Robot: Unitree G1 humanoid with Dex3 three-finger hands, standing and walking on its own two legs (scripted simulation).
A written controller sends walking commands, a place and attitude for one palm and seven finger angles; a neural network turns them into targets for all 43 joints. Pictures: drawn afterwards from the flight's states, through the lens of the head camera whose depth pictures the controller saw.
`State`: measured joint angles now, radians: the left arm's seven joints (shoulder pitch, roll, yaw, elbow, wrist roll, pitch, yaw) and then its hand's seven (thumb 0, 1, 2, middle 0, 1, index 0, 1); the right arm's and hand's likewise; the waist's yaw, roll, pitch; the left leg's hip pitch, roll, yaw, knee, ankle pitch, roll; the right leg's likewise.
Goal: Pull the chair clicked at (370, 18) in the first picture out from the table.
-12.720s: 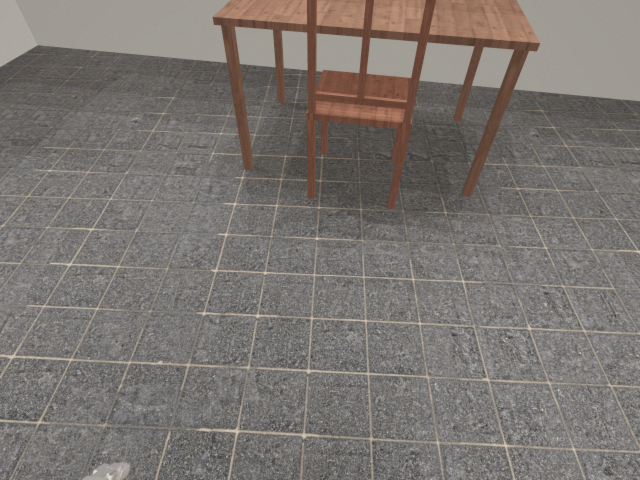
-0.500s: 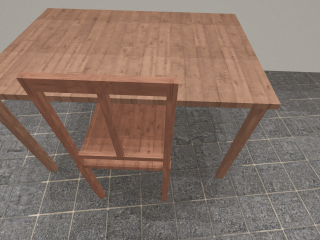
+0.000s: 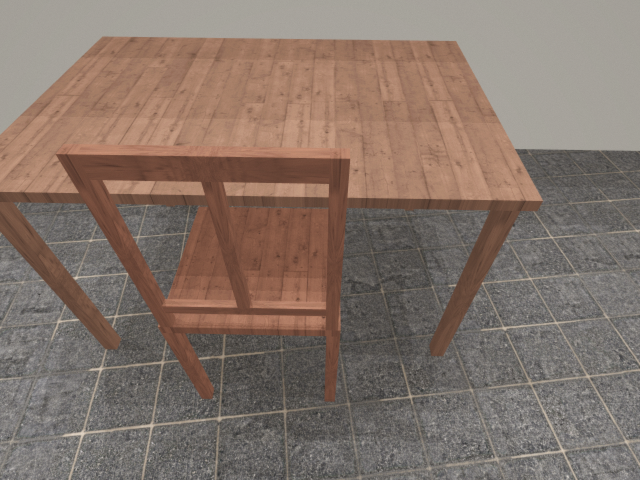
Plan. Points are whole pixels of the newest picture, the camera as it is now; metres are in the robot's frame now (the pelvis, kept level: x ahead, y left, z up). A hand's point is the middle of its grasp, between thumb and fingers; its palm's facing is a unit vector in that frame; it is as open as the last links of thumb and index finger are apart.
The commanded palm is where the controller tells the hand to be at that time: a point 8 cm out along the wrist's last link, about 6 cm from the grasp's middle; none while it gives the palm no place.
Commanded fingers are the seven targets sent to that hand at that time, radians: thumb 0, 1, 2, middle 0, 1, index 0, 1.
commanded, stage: come to a stop and stand still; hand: left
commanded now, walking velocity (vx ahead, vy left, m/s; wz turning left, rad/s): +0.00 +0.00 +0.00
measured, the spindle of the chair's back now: (230, 252) +0.50 +0.19 -0.06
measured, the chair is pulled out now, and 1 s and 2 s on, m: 0.00 0.00 0.00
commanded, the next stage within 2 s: look again from close up in 0.32 s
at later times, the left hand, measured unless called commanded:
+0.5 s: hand out of the picture -0.02 +0.18 -0.17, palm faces +0.00 -0.98 -0.20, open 7.4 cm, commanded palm none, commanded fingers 0.00 0.90 0.90 -0.20 -0.30 -0.20 -0.30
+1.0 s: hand out of the picture +0.02 +0.18 -0.17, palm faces +0.01 -0.98 -0.21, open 7.3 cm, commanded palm none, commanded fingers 0.00 0.90 0.90 -0.20 -0.30 -0.20 -0.30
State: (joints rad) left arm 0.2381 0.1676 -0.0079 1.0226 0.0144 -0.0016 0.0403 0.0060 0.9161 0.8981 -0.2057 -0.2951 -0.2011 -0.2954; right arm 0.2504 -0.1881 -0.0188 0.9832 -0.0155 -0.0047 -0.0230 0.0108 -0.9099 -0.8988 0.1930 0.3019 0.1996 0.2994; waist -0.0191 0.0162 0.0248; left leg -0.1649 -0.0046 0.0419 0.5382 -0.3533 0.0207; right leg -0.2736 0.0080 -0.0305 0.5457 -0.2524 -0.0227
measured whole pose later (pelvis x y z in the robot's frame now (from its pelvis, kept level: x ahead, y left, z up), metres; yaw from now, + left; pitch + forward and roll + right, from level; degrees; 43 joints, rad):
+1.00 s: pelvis +0.02 +0.00 +0.01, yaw +0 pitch -1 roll +0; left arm 0.26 0.15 -0.01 1.12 0.01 -0.02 0.04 0.01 0.93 0.90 -0.20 -0.29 -0.20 -0.30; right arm 0.26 -0.14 0.02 1.15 -0.01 -0.03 -0.03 0.01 -0.91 -0.90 0.19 0.30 0.20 0.30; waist 0.00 0.01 0.04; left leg -0.09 -0.02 0.04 0.42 -0.31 0.02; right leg -0.22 0.00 -0.03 0.48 -0.24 -0.02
